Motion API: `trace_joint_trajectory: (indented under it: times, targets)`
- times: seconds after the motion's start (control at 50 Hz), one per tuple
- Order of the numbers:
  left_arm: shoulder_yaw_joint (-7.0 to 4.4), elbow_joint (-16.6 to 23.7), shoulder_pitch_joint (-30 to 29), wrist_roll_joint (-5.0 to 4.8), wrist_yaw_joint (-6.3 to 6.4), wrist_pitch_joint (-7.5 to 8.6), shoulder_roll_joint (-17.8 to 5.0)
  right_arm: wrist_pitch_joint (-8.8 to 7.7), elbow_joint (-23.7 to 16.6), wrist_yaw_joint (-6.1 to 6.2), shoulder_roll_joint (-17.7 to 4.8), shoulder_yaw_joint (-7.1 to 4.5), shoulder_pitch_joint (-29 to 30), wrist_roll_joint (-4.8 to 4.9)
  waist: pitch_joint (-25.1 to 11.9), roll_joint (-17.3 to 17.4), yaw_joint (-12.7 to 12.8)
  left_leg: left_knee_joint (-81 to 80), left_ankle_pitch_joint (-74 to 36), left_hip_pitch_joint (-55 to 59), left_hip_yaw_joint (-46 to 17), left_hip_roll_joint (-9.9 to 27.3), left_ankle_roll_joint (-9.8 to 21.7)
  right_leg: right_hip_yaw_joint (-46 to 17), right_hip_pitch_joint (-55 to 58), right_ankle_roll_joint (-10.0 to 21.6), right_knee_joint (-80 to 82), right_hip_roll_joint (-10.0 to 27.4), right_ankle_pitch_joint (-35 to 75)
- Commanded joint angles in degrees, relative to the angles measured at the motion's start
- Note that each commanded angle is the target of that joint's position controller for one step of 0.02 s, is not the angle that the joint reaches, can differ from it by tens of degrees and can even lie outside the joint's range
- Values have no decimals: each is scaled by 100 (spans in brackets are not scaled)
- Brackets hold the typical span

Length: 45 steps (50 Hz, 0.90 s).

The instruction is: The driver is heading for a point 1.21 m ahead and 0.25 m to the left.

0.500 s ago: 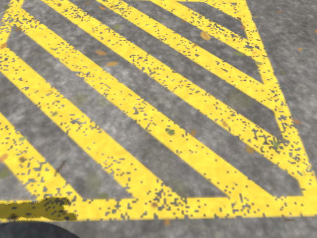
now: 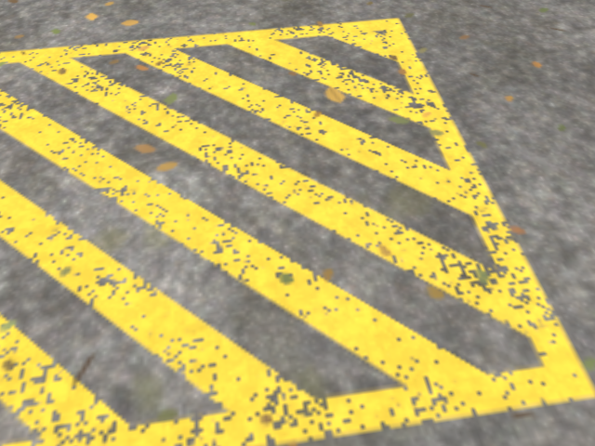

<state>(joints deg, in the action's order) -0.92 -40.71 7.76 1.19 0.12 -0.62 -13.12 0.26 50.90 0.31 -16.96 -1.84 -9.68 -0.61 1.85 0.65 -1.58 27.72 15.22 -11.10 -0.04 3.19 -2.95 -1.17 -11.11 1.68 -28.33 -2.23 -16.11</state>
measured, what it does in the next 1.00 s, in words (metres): walks ahead: right foot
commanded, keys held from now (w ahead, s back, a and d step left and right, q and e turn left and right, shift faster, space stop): no key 0.14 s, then w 0.86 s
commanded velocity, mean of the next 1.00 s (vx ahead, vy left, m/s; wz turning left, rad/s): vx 0.31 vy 0.00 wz -0.02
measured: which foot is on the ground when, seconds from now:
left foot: down 0.00-0.88, up 0.90-1.00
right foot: down 0.00-0.40, up 0.42-0.84, down 0.86-1.00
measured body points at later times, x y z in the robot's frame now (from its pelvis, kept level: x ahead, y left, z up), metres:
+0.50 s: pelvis +0.07 +0.05 +0.00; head +0.08 +0.07 +0.45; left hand +0.16 +0.32 -0.13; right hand +0.11 -0.24 -0.12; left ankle +0.04 +0.14 -0.74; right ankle +0.01 -0.09 -0.67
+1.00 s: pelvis +0.34 +0.01 -0.01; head +0.37 +0.01 +0.44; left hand +0.49 +0.27 -0.11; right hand +0.37 -0.27 -0.14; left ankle +0.20 +0.14 -0.64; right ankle +0.41 -0.07 -0.74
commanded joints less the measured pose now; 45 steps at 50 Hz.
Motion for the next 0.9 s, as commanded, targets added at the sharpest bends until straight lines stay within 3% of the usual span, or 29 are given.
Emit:
trace_joint_trajectory:
  times: [0.02,0.14,0.18,0.2,0.24,0.28,0.32,0.36,0.38,0.4,0.42,0.44,0.46,0.48,0.54,0.6,0.66,0.72,0.78,0.82,0.84,0.86,0.88,0.9]
  targets:
    - [-241,265,-44,-23,35,56,-844,-107,-152,21,-666,-140,144,-16,-132,-4,108,-422,-1001,-9,-160,125,112,-647,56,195,593,615,891]
    - [-252,41,20,-42,40,51,-786,-119,136,99,-649,-119,61,20,-289,-53,70,-414,-1050,190,-124,111,87,-530,163,182,532,541,1403]
    - [-298,-86,155,-78,64,21,-880,-94,240,128,-599,-113,-17,54,-320,-243,96,-152,65,54,161,-133,125,-583,141,292,702,491,-139]
    - [-350,-124,258,-111,72,2,-1014,-104,230,134,-583,-117,31,86,-144,-436,168,175,675,-289,331,-275,165,-846,44,447,919,611,-1361]
    - [-411,-226,589,-149,78,38,-1227,-204,47,115,-500,-98,330,144,345,-969,340,944,1059,-1215,390,-362,301,-2006,-14,908,1649,1338,-2909]
    - [-435,-312,760,-172,97,172,-1270,-367,-71,45,-540,-116,493,224,605,-1156,365,1512,1296,-1702,15,-87,565,-2699,7,1197,1919,1834,-2751]
    - [-432,-287,632,-216,93,264,-1207,-508,-36,-69,-546,-125,372,280,509,-1021,236,1303,1468,-1757,-97,87,793,-2507,265,1154,1830,1887,-2102]
    - [-435,-172,151,-302,76,247,-1227,-592,292,-152,-482,-141,-252,253,235,-774,-172,110,282,-252,274,-137,857,-1578,-381,828,1510,1395,-1289]
    - [-412,-146,80,-269,68,238,-1129,-585,575,-160,-522,-192,-784,192,19,-638,-371,-73,-282,746,371,-342,756,-1133,-877,656,1073,1063,-932]
    - [-320,-81,-24,-200,50,265,-818,-568,761,-144,-712,-265,-1362,159,-133,-161,-562,-340,-24,1492,-287,68,831,-589,-1472,384,81,668,-592]
    - [-225,163,-106,-154,53,347,-472,-572,800,-127,-1364,-413,-1895,165,-267,1385,-642,-1354,1054,2110,-2562,1360,1460,262,-2547,-97,-1864,-82,-911]
    - [-311,203,-94,-291,91,448,-790,-621,718,-160,-1276,-354,-1810,78,-104,1299,-627,-1838,1598,2015,-3898,1978,2027,-236,-3251,-125,-3069,-82,-1829]
    - [-354,122,116,-414,66,525,-938,-671,574,-138,-959,-264,-1394,94,276,800,-373,-1817,1779,1930,-3526,1888,1960,-536,-3676,-11,-3587,278,-1391]
    - [-359,28,216,-404,32,570,-970,-694,462,-128,-757,-214,-1146,111,393,641,-258,-1812,1553,1889,-2929,1608,1735,-444,-3806,75,-3661,498,-815]
    - [-399,19,28,-227,-52,602,-898,-648,394,-143,-496,-94,-1060,65,338,495,-154,-1898,-453,1665,-1660,1131,1338,-197,-3512,48,-3162,822,277]
    - [-321,139,-257,-202,-132,544,-599,-568,425,-74,-604,-90,-1269,60,254,417,-192,-1930,-2006,1504,-919,899,1345,126,-3323,-173,-2511,767,790]
    - [-210,371,-903,-235,-176,558,-382,-517,398,18,-713,-88,-1328,59,432,395,-332,-2136,-2115,986,-449,673,1256,358,-2765,-258,-1221,603,1564]
    - [-182,534,-1395,-274,-250,589,-402,-501,485,49,-764,-102,-1653,102,627,425,-452,-2273,-1970,983,-376,803,1299,451,-2441,-197,-494,447,1977]
    - [-206,640,-1568,-289,-326,635,-543,-460,522,53,-797,-151,-1704,157,636,454,-292,-1985,-2632,1551,-337,1074,1239,330,-2413,54,-108,404,1803]
    - [-306,556,-1173,-263,-322,641,-783,-419,473,68,-938,-217,-1595,137,197,600,59,-1322,-4425,1905,-269,1157,1125,422,-1775,271,-112,182,1454]
    - [-403,394,-565,-261,-286,623,-970,-369,447,74,-998,-247,-1521,110,-253,690,416,-577,-5436,1943,-177,1099,1058,537,-1007,429,-143,9,1304]
    - [-523,92,405,-270,-224,588,-1174,-317,398,83,-948,-229,-1446,77,-842,635,905,563,-5678,1510,-23,876,905,570,318,611,-57,-24,1465]
    - [-613,-151,1452,-195,-138,536,-1506,-320,246,94,-718,-139,-1505,-31,-1665,60,1208,2314,-3843,62,33,607,785,-637,2276,947,-381,1032,1319]
    - [-630,-301,1628,-140,-194,544,-1769,-440,216,9,200,98,-2368,20,-2596,-1607,591,4333,1298,-1974,-237,-646,480,-3704,3883,1927,428,2435,-344]
Keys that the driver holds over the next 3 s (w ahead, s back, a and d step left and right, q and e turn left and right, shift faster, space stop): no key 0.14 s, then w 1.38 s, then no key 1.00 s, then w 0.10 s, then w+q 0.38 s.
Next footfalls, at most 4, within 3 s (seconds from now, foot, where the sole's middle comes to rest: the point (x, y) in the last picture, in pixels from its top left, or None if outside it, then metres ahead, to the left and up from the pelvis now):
0.86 right None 0.46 -0.07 -0.77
1.40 left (234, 354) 0.74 0.18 -0.77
1.84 right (315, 285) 0.94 -0.03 -0.77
2.10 left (222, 318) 0.85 0.21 -0.77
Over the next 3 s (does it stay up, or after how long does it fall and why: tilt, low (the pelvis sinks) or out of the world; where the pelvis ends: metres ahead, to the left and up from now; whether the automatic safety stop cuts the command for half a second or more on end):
stays up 0.99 0.07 0.01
